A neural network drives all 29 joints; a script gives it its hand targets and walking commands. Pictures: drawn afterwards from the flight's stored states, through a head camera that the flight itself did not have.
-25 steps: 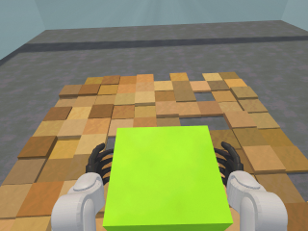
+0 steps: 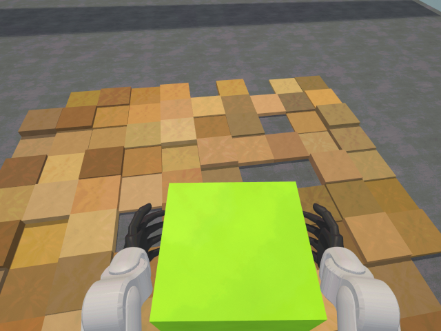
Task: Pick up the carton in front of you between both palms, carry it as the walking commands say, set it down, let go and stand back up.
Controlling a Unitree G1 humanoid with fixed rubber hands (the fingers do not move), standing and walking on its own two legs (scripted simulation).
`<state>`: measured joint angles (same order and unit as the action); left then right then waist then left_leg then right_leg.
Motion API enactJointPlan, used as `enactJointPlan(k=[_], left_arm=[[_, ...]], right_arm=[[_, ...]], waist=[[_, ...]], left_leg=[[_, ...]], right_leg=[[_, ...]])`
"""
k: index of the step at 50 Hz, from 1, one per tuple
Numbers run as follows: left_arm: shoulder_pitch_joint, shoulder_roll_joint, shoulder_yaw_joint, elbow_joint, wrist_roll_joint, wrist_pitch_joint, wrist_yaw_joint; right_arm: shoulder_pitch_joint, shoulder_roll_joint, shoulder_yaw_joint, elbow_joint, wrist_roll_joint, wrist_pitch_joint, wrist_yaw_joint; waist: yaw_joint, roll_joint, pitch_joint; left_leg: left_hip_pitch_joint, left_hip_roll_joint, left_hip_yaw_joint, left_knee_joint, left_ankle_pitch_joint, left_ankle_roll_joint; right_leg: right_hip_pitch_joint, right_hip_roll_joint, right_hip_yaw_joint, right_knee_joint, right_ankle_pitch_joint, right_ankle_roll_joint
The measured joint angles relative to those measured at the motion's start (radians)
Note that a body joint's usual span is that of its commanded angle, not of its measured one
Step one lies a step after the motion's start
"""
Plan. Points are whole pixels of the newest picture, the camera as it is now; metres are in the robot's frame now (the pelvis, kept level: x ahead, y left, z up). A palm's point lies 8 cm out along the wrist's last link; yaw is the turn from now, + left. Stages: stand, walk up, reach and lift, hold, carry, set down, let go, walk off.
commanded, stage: carry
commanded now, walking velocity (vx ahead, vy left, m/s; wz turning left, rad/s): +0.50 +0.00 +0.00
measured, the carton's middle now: (232, 269) +0.25 +0.00 -0.01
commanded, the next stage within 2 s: none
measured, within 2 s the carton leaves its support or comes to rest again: neither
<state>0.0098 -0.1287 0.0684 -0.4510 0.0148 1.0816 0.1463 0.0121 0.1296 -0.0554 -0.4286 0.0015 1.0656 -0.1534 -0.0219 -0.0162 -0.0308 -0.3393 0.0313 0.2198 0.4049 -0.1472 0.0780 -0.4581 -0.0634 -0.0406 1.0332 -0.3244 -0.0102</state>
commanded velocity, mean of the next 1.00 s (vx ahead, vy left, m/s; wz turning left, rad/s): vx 0.50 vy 0.00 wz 0.00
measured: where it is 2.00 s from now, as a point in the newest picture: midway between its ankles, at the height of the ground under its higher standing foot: (206, 141)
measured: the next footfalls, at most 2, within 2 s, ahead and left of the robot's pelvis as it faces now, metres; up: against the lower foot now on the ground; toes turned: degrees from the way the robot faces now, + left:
right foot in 0.30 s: +0.43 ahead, -0.13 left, +0.01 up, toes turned -8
left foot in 0.80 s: +0.72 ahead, +0.10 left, +0.00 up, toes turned +10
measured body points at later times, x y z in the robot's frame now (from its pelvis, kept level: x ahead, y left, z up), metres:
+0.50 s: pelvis +0.35 -0.05 +0.00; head +0.36 -0.06 +0.45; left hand +0.59 +0.13 +0.12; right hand +0.62 -0.18 +0.11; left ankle +0.29 +0.09 -0.66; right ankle +0.39 -0.12 -0.74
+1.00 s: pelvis +0.66 +0.04 +0.00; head +0.72 +0.06 +0.44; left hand +1.00 +0.20 +0.05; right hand +0.99 -0.11 +0.06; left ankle +0.68 +0.10 -0.73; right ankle +0.64 -0.11 -0.66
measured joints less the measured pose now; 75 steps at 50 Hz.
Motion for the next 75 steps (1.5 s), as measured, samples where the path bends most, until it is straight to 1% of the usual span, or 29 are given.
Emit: enactJointPlan(k=[8, 14, 15, 16, 17, 19, 20, 22, 25, 29, 33, 38, 40, 41, 42, 44, 45, 47, 50, 54, 59, 61, 63, 64, 66, 68, 69, 71, 75], left_arm=[[0.108, -0.008, -0.038, -0.140, 0.007, 0.027, -0.009], [0.072, -0.006, -0.022, -0.224, -0.031, 0.089, 0.018], [0.056, -0.004, -0.020, -0.230, -0.040, 0.098, 0.022], [0.037, -0.002, -0.021, -0.218, -0.048, 0.099, 0.030], [0.009, 0.000, -0.021, -0.199, -0.055, 0.106, 0.037], [-0.035, 0.003, -0.016, -0.171, -0.067, 0.124, 0.048], [-0.044, 0.002, -0.010, -0.171, -0.071, 0.132, 0.051], [-0.049, 0.001, 0.003, -0.182, -0.075, 0.142, 0.052], [-0.068, 0.002, 0.013, -0.181, -0.070, 0.145, 0.051], [-0.103, 0.001, 0.024, -0.117, -0.052, 0.138, 0.041], [-0.158, -0.003, 0.042, 0.010, -0.029, 0.121, 0.034], [-0.267, -0.022, 0.093, 0.199, 0.018, 0.067, 0.032], [-0.310, -0.030, 0.125, 0.257, 0.038, 0.036, 0.039], [-0.332, -0.022, 0.138, 0.285, 0.045, 0.017, 0.042], [-0.350, -0.010, 0.151, 0.307, 0.046, -0.001, 0.044], [-0.374, 0.005, 0.174, 0.338, 0.039, -0.032, 0.048], [-0.382, 0.004, 0.185, 0.345, 0.035, -0.044, 0.049], [-0.391, -0.009, 0.201, 0.346, 0.030, -0.067, 0.047], [-0.386, -0.027, 0.203, 0.320, 0.031, -0.100, 0.040], [-0.340, -0.043, 0.184, 0.248, 0.031, -0.129, 0.035], [-0.254, -0.019, 0.124, 0.125, 0.013, -0.109, 0.024], [-0.210, -0.011, 0.098, 0.067, 0.002, -0.086, 0.019], [-0.167, -0.005, 0.068, 0.022, -0.005, -0.060, 0.014], [-0.149, -0.003, 0.053, 0.006, -0.007, -0.045, 0.012], [-0.124, 0.000, 0.028, 0.000, -0.009, -0.027, 0.010], [-0.100, 0.000, 0.012, -0.003, -0.015, 0.003, 0.011], [-0.077, 0.001, 0.006, -0.012, -0.017, 0.018, 0.012], [-0.025, 0.001, -0.004, -0.040, -0.021, 0.040, 0.015], [0.052, -0.005, -0.018, -0.085, -0.024, 0.049, 0.015]], right_arm=[[0.100, 0.006, 0.035, -0.137, 0.001, 0.033, 0.005], [0.062, 0.004, 0.031, -0.218, 0.021, 0.094, -0.014], [0.049, 0.003, 0.026, -0.233, 0.026, 0.107, -0.021], [0.031, -0.004, 0.016, -0.236, 0.031, 0.119, -0.028], [0.014, -0.011, 0.003, -0.232, 0.037, 0.130, -0.036], [-0.020, -0.024, -0.014, -0.223, 0.051, 0.156, -0.047], [-0.034, -0.022, -0.021, -0.223, 0.056, 0.168, -0.049], [-0.054, -0.001, -0.031, -0.225, 0.052, 0.182, -0.048], [-0.079, -0.002, -0.027, -0.213, 0.036, 0.181, -0.043], [-0.110, -0.002, -0.035, -0.150, 0.009, 0.170, -0.038], [-0.154, 0.001, -0.067, -0.034, -0.013, 0.151, -0.038], [-0.247, 0.015, -0.138, 0.146, -0.039, 0.089, -0.035], [-0.293, 0.019, -0.163, 0.214, -0.044, 0.054, -0.030], [-0.317, 0.025, -0.171, 0.253, -0.048, 0.026, -0.028], [-0.342, 0.032, -0.175, 0.289, -0.054, 0.001, -0.027], [-0.372, 0.044, -0.181, 0.329, -0.052, -0.034, -0.024], [-0.374, 0.049, -0.184, 0.334, -0.048, -0.048, -0.021], [-0.370, 0.050, -0.186, 0.329, -0.040, -0.074, -0.015], [-0.360, 0.047, -0.186, 0.306, -0.026, -0.108, -0.010], [-0.333, 0.038, -0.162, 0.251, -0.006, -0.131, -0.004], [-0.268, 0.021, -0.100, 0.148, 0.012, -0.109, -0.010], [-0.231, 0.014, -0.075, 0.096, 0.018, -0.087, -0.011], [-0.187, 0.006, -0.056, 0.041, 0.021, -0.056, -0.011], [-0.162, 0.003, -0.050, 0.015, 0.021, -0.038, -0.013], [-0.133, -0.001, -0.052, -0.012, 0.024, -0.005, -0.013], [-0.093, -0.003, -0.047, -0.035, 0.020, 0.026, -0.014], [-0.069, -0.004, -0.036, -0.047, 0.016, 0.042, -0.015], [-0.023, -0.003, -0.014, -0.069, 0.009, 0.066, -0.014], [0.050, 0.004, 0.013, -0.108, 0.000, 0.071, -0.008]], waist=[[0.004, 0.008, -0.065], [0.012, 0.011, -0.099], [0.016, 0.020, -0.101], [0.028, 0.051, -0.100], [0.038, 0.064, -0.097], [0.055, 0.054, -0.077], [0.058, 0.050, -0.064], [0.059, 0.050, -0.045], [0.059, 0.049, -0.037], [0.057, 0.038, -0.060], [0.054, 0.032, -0.079], [0.045, 0.030, -0.077], [0.029, 0.026, -0.065], [0.016, 0.002, -0.051], [0.001, -0.010, -0.034], [-0.016, -0.013, 0.003], [-0.020, -0.015, 0.019], [-0.023, -0.017, 0.045], [-0.027, -0.012, 0.072], [-0.035, -0.002, 0.080], [-0.030, -0.011, 0.056], [-0.026, -0.013, 0.034], [-0.020, -0.007, 0.008], [-0.015, -0.007, -0.008], [0.010, 0.027, -0.027], [0.037, 0.030, -0.029], [0.048, 0.024, -0.030], [0.062, 0.014, -0.030], [0.068, 0.012, -0.039]], left_leg=[[0.271, -0.014, -0.026, -0.169, -0.090, -0.039], [0.433, 0.000, -0.046, -0.136, -0.254, -0.099], [0.442, 0.013, -0.053, -0.083, -0.304, -0.110], [0.422, 0.047, -0.058, 0.015, -0.355, -0.113], [0.355, 0.071, -0.077, 0.184, -0.339, -0.105], [0.176, 0.049, -0.155, 0.541, -0.315, -0.083], [0.096, 0.036, -0.177, 0.656, -0.291, -0.067], [-0.034, 0.032, -0.192, 0.731, -0.231, -0.045], [-0.179, 0.047, -0.189, 0.685, -0.137, -0.036], [-0.302, 0.073, -0.179, 0.573, -0.047, -0.054], [-0.310, 0.078, -0.149, 0.344, 0.025, -0.062], [-0.246, 0.052, -0.102, 0.167, 0.093, -0.031], [-0.184, 0.031, -0.081, 0.111, 0.065, -0.018], [-0.184, 0.015, -0.068, 0.150, 0.048, -0.005], [-0.191, 0.008, -0.061, 0.192, 0.045, 0.009], [-0.176, 0.002, -0.054, 0.223, 0.042, 0.031], [-0.159, -0.003, -0.053, 0.218, 0.024, 0.034], [-0.118, -0.016, -0.050, 0.185, -0.004, 0.033], [-0.047, -0.032, -0.051, 0.121, -0.026, 0.033], [0.060, -0.047, -0.057, 0.043, -0.067, 0.029], [0.228, -0.066, -0.063, -0.041, -0.148, 0.002], [0.295, -0.071, -0.067, -0.046, -0.203, -0.012], [0.344, -0.067, -0.077, 0.015, -0.284, -0.026], [0.345, -0.064, -0.082, 0.102, -0.329, -0.035], [0.248, -0.032, -0.117, 0.411, -0.339, -0.053], [0.096, -0.042, -0.168, 0.728, -0.348, -0.060], [0.028, -0.043, -0.175, 0.815, -0.335, -0.058], [-0.086, -0.025, -0.170, 0.849, -0.291, -0.057], [-0.251, 0.028, -0.154, 0.681, -0.188, -0.072]], right_leg=[[-0.135, -0.051, -0.053, -0.381, 0.220, 0.026], [-0.087, -0.018, -0.128, -0.531, 0.295, -0.008], [-0.063, -0.005, -0.141, -0.539, 0.295, -0.027], [-0.064, 0.015, -0.154, -0.493, 0.286, -0.049], [-0.069, 0.022, -0.164, -0.443, 0.239, -0.063], [-0.053, 0.017, -0.164, -0.414, 0.162, -0.073], [-0.030, 0.015, -0.164, -0.433, 0.152, -0.065], [0.027, 0.022, -0.166, -0.494, 0.151, -0.060], [0.113, 0.033, -0.167, -0.588, 0.150, -0.060], [0.220, 0.043, -0.158, -0.679, 0.125, -0.049], [0.333, 0.042, -0.142, -0.736, 0.079, -0.023], [0.443, 0.038, -0.132, -0.710, -0.040, 0.024], [0.451, 0.026, -0.126, -0.607, -0.109, 0.041], [0.409, -0.002, -0.115, -0.481, -0.091, 0.033], [0.340, -0.005, -0.074, -0.315, -0.089, 0.022], [0.189, 0.025, -0.001, -0.015, -0.101, -0.009], [0.121, 0.033, 0.016, 0.072, -0.084, -0.024], [0.008, 0.031, 0.025, 0.127, -0.041, -0.036], [-0.112, 0.017, 0.025, 0.057, 0.012, -0.029], [-0.197, 0.003, 0.013, -0.116, 0.113, -0.016], [-0.156, 0.015, -0.036, -0.471, 0.355, -0.009], [-0.105, 0.032, -0.071, -0.593, 0.435, -0.017], [-0.030, 0.053, -0.113, -0.676, 0.473, -0.029], [0.020, 0.057, -0.130, -0.695, 0.452, -0.041], [0.043, 0.083, -0.143, -0.614, 0.236, -0.092], [0.061, 0.089, -0.145, -0.567, 0.164, -0.103], [0.083, 0.090, -0.142, -0.569, 0.148, -0.101], [0.141, 0.090, -0.135, -0.600, 0.119, -0.099], [0.265, 0.089, -0.121, -0.682, 0.079, -0.084]])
